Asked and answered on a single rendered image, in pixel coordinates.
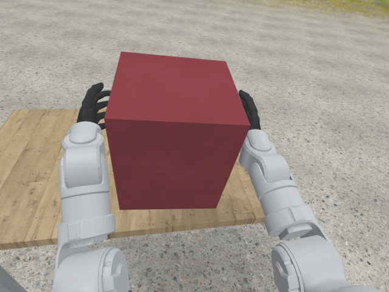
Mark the robot left hand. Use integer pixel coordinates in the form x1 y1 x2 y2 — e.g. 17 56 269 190
77 82 111 130

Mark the robot left forearm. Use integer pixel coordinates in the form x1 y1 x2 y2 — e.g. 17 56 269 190
53 122 116 289

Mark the table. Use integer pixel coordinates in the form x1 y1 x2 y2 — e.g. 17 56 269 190
0 108 265 292

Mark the robot left upper arm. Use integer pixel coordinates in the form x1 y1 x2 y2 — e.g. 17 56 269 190
53 246 130 292

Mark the robot right forearm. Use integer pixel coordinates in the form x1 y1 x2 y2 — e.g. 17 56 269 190
239 129 346 277

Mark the carton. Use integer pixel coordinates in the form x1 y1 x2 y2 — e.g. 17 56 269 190
104 52 250 210

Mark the robot right hand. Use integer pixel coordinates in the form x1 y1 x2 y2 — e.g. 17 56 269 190
239 90 261 130

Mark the robot right upper arm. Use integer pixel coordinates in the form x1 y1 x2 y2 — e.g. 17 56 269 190
271 235 381 292

